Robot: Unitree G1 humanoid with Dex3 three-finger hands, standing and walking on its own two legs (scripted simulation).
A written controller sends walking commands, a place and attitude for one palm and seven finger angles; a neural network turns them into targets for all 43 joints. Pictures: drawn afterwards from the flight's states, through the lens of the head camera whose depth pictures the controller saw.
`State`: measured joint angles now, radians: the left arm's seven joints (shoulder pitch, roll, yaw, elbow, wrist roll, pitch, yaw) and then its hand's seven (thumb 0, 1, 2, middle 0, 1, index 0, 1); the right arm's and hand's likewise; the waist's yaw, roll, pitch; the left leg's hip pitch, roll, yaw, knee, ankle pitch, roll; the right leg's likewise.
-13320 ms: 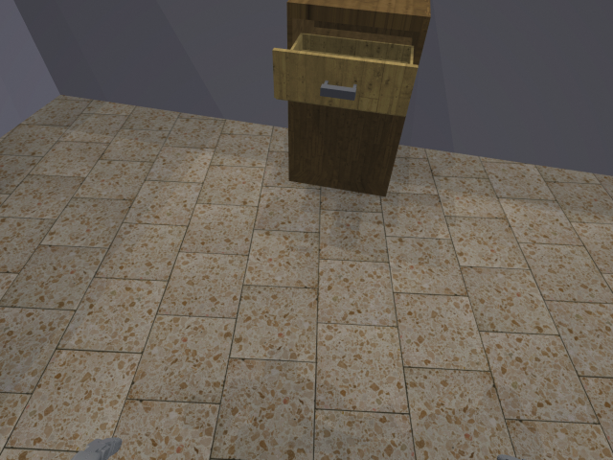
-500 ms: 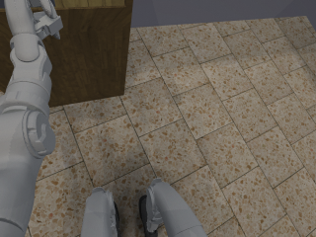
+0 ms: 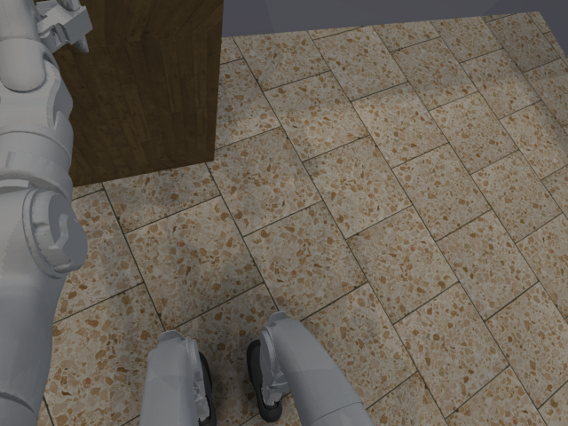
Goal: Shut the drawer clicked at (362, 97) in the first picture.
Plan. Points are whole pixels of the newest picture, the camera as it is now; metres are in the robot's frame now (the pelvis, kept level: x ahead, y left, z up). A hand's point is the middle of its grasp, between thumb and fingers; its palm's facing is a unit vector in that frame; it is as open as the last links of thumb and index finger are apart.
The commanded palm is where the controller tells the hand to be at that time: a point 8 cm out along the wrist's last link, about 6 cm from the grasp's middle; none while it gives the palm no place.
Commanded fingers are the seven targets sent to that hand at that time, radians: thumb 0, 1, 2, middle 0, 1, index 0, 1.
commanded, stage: pull the fist back off the drawer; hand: left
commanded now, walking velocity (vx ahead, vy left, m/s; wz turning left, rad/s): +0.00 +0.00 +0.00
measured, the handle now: out of the picture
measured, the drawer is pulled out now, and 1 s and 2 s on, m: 0.00 0.00 0.00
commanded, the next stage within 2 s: draw the hand back to the body in 0.30 s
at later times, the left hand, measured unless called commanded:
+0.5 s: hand (63, 16) +0.59 +0.15 +0.08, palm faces +0.15 -0.99 -0.03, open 3.3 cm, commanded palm +0.53 +0.18 +0.09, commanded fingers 0.00 0.90 0.90 -1.40 -1.60 -1.40 -1.60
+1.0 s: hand out of the picture +0.40 +0.18 +0.18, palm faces +0.09 -0.99 -0.15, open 3.3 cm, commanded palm +0.36 +0.24 +0.20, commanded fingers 0.00 0.90 0.90 -1.40 -1.60 -1.40 -1.60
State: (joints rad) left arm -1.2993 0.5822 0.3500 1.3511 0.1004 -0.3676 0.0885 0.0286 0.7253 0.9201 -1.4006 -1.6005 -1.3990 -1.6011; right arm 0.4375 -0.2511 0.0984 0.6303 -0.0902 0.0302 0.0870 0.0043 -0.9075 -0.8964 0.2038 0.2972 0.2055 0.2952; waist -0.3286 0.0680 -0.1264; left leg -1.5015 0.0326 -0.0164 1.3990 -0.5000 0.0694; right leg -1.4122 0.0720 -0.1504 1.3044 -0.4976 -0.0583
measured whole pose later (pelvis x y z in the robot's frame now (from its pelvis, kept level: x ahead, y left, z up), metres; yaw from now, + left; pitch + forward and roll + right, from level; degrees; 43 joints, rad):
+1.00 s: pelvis +0.07 +0.00 +0.12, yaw +3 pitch +10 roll -1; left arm -0.13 0.26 0.07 0.34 -0.11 -0.19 -0.01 0.02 0.90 0.90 -1.40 -1.60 -1.40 -1.60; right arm 0.24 -0.26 0.02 0.50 0.05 0.11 -0.01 0.01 -0.91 -0.90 0.20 0.30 0.20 0.29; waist -0.04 0.04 -0.13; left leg -0.58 -0.02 0.03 0.83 -0.42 0.06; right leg -0.54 0.05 -0.04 0.79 -0.43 -0.04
